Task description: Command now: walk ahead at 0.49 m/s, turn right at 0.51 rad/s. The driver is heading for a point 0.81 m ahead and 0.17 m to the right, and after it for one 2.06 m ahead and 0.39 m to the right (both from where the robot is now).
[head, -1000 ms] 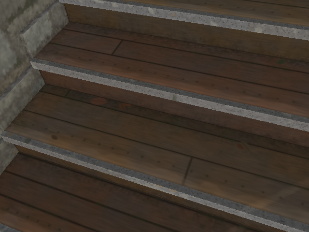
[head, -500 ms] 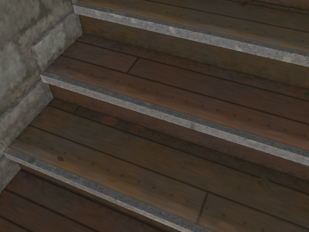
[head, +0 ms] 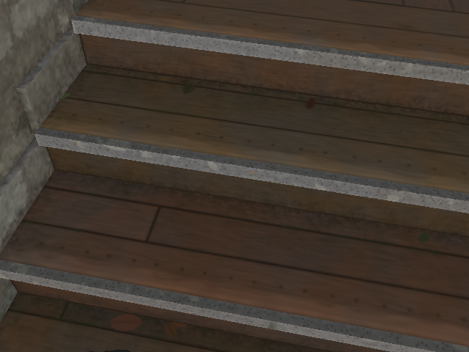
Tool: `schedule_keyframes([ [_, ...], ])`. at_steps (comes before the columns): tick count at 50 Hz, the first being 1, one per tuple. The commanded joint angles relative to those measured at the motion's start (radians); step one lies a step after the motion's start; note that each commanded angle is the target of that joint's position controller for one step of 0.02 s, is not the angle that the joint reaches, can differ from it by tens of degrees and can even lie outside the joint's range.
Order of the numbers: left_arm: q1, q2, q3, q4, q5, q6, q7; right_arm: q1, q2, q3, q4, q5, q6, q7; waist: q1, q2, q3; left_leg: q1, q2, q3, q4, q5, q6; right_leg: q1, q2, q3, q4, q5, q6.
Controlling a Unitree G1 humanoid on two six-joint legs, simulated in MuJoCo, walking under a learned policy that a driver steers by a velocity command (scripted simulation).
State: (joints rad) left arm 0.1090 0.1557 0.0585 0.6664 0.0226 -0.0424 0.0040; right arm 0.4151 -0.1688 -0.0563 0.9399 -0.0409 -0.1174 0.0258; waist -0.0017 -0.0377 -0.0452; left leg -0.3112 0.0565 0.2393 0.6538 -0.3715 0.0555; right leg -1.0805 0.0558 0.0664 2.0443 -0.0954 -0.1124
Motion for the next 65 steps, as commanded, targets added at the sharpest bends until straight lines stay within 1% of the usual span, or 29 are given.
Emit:
schedule_keyframes([
  [1, -0.044, -0.083, -0.037, -0.05, 0.008, 0.023, 0.019, 0.01, -0.031, 0.01, -0.001, -0.01, -0.044, 0.013, 0.043, 0.07, 0.107, 0.056, 0.256, -0.22, -0.387, 0.08, 0.014, -0.267, 0.003, 0.016, 0.262, -0.066, -0.039],
  [5, -0.247, -0.06, -0.056, -0.145, 0.019, 0.05, 0.017, 0.08, -0.024, 0.02, 0.037, 0.001, -0.039, -0.009, 0.029, 0.055, 0.163, 0.052, 0.165, -0.076, -0.473, 0.1, -0.014, -0.235, -0.026, -0.081, -0.091, -0.09, -0.032],
  [8, -0.308, -0.051, -0.06, -0.18, 0.012, 0.08, -0.008, 0.169, -0.109, -0.001, 0.052, 0.009, -0.036, -0.066, -0.005, 0.142, 0.114, 0.261, 0.203, -0.043, -0.619, 0.358, 0.071, -0.178, -0.112, -0.222, -0.311, -0.252, -0.027],
  [11, -0.197, -0.049, -0.067, -0.115, -0.033, 0.074, 0.001, 0.126, -0.143, 0.008, 0.004, 0.054, -0.012, -0.095, 0.036, 0.145, -0.008, 0.259, 0.199, 0.087, -0.419, 1.672, 0.069, 0.351, 0.019, -0.42, -0.716, -0.403, -0.082],
  [13, 0.094, 0.024, -0.032, -0.044, -0.02, 0.074, 0.007, 0.095, -0.238, -0.016, -0.041, 0.071, 0.003, -0.081, 0.126, 0.297, -0.192, 0.419, 0.274, 0.041, -0.023, 1.963, 0.082, 0.566, 0.099, -0.339, -0.902, -0.51, -0.122],
  [14, 0.177, 0.083, -0.008, -0.033, -0.016, 0.057, -0.004, 0.065, -0.271, -0.028, -0.079, 0.074, 0.0, -0.056, 0.168, 0.283, -0.26, 0.333, 0.261, 0.025, 0.236, 1.715, 0.078, 0.754, 0.109, -0.194, -1.095, -0.484, -0.143],
  [15, 0.175, 0.196, 0.031, -0.021, -0.024, 0.053, 0.005, -0.021, -0.207, -0.02, -0.184, 0.053, -0.011, -0.025, 0.157, 0.041, -0.238, -0.103, 0.096, 0.004, 0.638, 1.061, 0.015, 0.925, -0.054, 0.279, -1.334, -0.706, -0.246],
  [16, 0.115, 0.257, 0.069, -0.039, -0.015, 0.07, 0.006, -0.175, -0.175, -0.026, -0.28, 0.013, -0.026, 0.012, 0.148, -0.064, -0.259, -0.383, -0.116, -0.196, 1.051, 0.228, -0.029, 0.934, -0.197, 0.833, -1.68, -0.896, -0.306],
  [17, 0.039, 0.254, 0.069, -0.056, 0.002, 0.067, 0.012, -0.172, -0.066, -0.01, -0.336, -0.012, -0.03, 0.026, 0.07, 0.012, -0.223, -0.507, -0.062, -0.352, 1.248, 0.27, -0.021, 0.89, -0.235, 0.885, -1.752, -0.894, -0.263],
  [20, 0.11, 0.111, 0.033, 0.098, 0.008, -0.006, 0.012, -0.205, 0.033, 0.035, -0.396, -0.012, -0.015, -0.014, -0.028, 0.139, 0.039, -0.694, -0.024, -0.315, 1.47, 0.301, 0.004, 0.666, -0.189, 0.568, -1.682, -0.392, -0.184],
  [24, 0.176, 0.082, 0.011, 0.175, -0.004, -0.05, -0.007, -0.224, 0.051, 0.072, -0.402, -0.019, 0.057, -0.042, -0.067, 0.122, 0.151, -0.811, 0.029, -0.286, 1.307, 0.209, -0.001, 0.564, -0.08, 0.242, -1.629, -0.157, -0.105],
  [28, 0.363, 0.15, 0.007, 0.235, 0.01, -0.084, -0.018, -0.496, 0.109, 0.108, -0.517, -0.015, 0.053, -0.065, 0.036, -0.004, 0.098, -1.167, 0.022, -0.214, 1.585, -0.014, 0.024, 0.847, -0.16, 0.336, -1.698, -0.049, -0.112],
  [32, 0.426, 0.159, 0.016, 0.249, -0.016, -0.053, 0.036, -0.695, 0.09, 0.128, -0.633, -0.02, 0.083, -0.033, 0.091, -0.019, 0.065, -0.826, 0.03, -0.117, 1.019, -0.029, 0.022, 0.818, -0.142, 0.273, -1.97, 0.192, -0.141],
  [34, 0.306, 0.17, 0.022, 0.196, -0.032, -0.046, 0.051, -0.484, 0.089, 0.115, -0.543, -0.003, 0.086, -0.028, -0.022, -0.046, -0.104, -0.332, -0.036, -0.069, 0.705, -0.035, 0.074, 0.803, -0.121, 0.068, -1.867, 0.925, -0.105],
  [36, 0.255, 0.279, 0.059, 0.152, -0.04, -0.079, 0.038, -0.197, -0.033, 0.044, -0.432, 0.048, 0.093, -0.039, -0.161, -0.115, -0.314, -0.032, -0.098, -0.087, 0.596, -0.008, 0.078, 0.943, -0.205, 0.114, -1.596, 1.478, -0.089],
  [38, 0.178, 0.266, 0.075, 0.115, -0.044, -0.12, -0.008, -0.032, -0.159, -0.009, -0.353, 0.021, 0.076, -0.038, -0.253, -0.019, -0.344, 0.204, -0.076, -0.271, 0.182, -0.052, 0.113, 0.863, -0.106, 0.104, -1.091, 1.203, -0.035],
  [39, 0.209, 0.099, 0.05, 0.056, -0.03, -0.128, -0.043, -0.016, -0.24, -0.031, -0.289, 0.004, 0.076, -0.044, -0.168, 0.373, -0.332, 0.333, 0.238, -0.928, -0.16, 0.172, 0.296, 0.468, 0.157, 0.07, -0.542, -0.057, 0.052],
  [40, 0.304, 0.053, 0.037, 0.044, 0.022, -0.125, -0.046, -0.079, -0.175, -0.036, -0.295, 0.031, 0.08, -0.04, -0.085, 0.229, -0.345, 0.265, 0.273, -1.145, -0.239, 0.111, 0.312, 0.387, 0.119, 0.24, -0.268, -0.091, 0.039],
  [42, 0.192, -0.012, 0.003, -0.035, 0.043, -0.102, -0.044, -0.199, 0.0, 0.006, -0.209, 0.035, 0.064, -0.039, 0.024, 0.036, -0.025, -0.005, 0.219, -0.944, -0.27, -0.42, 0.239, 0.175, 0.053, 0.108, -0.067, 0.005, 0.009],
  [45, 0.128, -0.088, -0.044, -0.069, 0.014, -0.038, -0.011, -0.105, 0.083, 0.026, -0.054, 0.013, 0.007, -0.029, 0.068, 0.011, 0.097, -0.111, 0.142, -0.572, -0.263, -0.039, 0.144, 0.015, 0.058, 0.154, 0.054, -0.057, -0.016],
  [47, 0.126, -0.085, -0.051, -0.082, 0.008, -0.016, 0.001, -0.06, 0.037, 0.013, -0.014, 0.026, -0.011, -0.007, 0.087, 0.033, 0.103, -0.067, 0.135, -0.457, -0.28, 0.122, 0.116, -0.073, 0.036, 0.163, 0.048, -0.099, -0.016],
  [54, -0.187, -0.08, -0.061, -0.193, 0.023, -0.003, 0.03, 0.108, -0.099, -0.002, 0.028, 0.023, -0.045, -0.045, 0.004, 0.097, 0.123, 0.244, 0.181, -0.358, -0.459, 0.51, 0.169, -0.361, -0.086, -0.084, 0.022, -0.328, -0.004],
  [57, -0.336, -0.114, -0.097, -0.272, 0.024, 0.003, 0.001, 0.229, -0.047, 0.005, 0.065, 0.018, 0.012, -0.076, -0.066, 0.1, 0.068, 0.379, 0.104, -0.298, -0.498, 0.528, 0.151, -0.307, -0.155, -0.162, -0.31, -0.344, -0.004],
  [59, -0.316, -0.157, -0.119, -0.272, -0.003, 0.015, -0.025, 0.188, -0.047, 0.001, 0.031, 0.036, 0.033, -0.087, -0.073, 0.103, -0.009, 0.226, 0.092, -0.252, -0.624, 0.758, 0.174, 0.198, -0.123, -0.224, -0.782, -0.267, -0.01],
  [61, -0.044, -0.101, -0.072, -0.155, -0.047, 0.016, -0.005, 0.154, -0.155, -0.021, -0.017, 0.034, 0.006, -0.057, 0.025, 0.203, -0.188, 0.254, 0.152, -0.241, -0.383, 1.734, 0.14, 0.611, 0.023, -0.304, -0.844, -0.215, -0.026],
  [62, 0.147, -0.037, -0.048, -0.104, -0.046, 0.01, 0.005, 0.072, -0.229, -0.039, -0.038, 0.069, -0.016, -0.038, 0.13, 0.236, -0.275, 0.328, 0.15, -0.226, -0.195, 1.765, 0.089, 0.74, 0.025, -0.243, -1.047, -0.117, -0.039],
  [63, 0.2, 0.043, -0.022, -0.093, -0.008, 0.001, 0.014, 0.059, -0.214, -0.046, -0.067, 0.086, -0.044, -0.018, 0.16, 0.225, -0.348, 0.223, 0.118, -0.244, 0.005, 1.469, 0.039, 0.926, -0.058, -0.077, -1.139, 0.002, -0.083],
  [64, 0.287, 0.155, 0.009, -0.061, 0.029, -0.004, 0.029, 0.074, -0.128, -0.024, -0.15, 0.127, -0.045, 0.002, 0.175, -0.124, -0.483, -0.153, -0.052, -0.214, 0.499, 0.76, -0.042, 1.207, -0.419, 0.424, -1.28, 0.424, -0.286],
  [65, 0.26, 0.172, 0.019, -0.087, 0.021, 0.028, 0.04, 0.033, -0.182, -0.052, -0.143, 0.068, -0.031, 0.012, 0.187, -0.184, -0.599, -0.119, -0.168, -0.334, 0.951, 0.058, -0.051, 1.084, -0.463, 0.684, -1.567, 0.432, -0.338],
])
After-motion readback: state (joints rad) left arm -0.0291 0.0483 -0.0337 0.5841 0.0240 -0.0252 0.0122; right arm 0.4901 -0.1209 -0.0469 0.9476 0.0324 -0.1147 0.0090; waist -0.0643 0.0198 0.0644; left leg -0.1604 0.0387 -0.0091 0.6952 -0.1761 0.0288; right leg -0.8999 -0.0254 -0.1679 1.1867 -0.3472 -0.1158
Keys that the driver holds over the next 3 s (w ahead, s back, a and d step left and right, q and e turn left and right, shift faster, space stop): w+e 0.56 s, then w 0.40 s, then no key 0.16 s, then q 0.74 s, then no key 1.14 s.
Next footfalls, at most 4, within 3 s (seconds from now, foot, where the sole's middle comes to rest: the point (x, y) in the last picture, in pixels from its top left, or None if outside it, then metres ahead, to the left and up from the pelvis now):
0.28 right None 0.32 -0.07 -0.60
0.76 left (241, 250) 0.67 0.00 -0.45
1.24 right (367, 150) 0.87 -0.32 -0.29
1.74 left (273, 133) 0.93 -0.08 -0.29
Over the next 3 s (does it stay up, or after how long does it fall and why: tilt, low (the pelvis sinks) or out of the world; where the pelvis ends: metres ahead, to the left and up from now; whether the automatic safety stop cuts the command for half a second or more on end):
stays up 0.88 -0.21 0.49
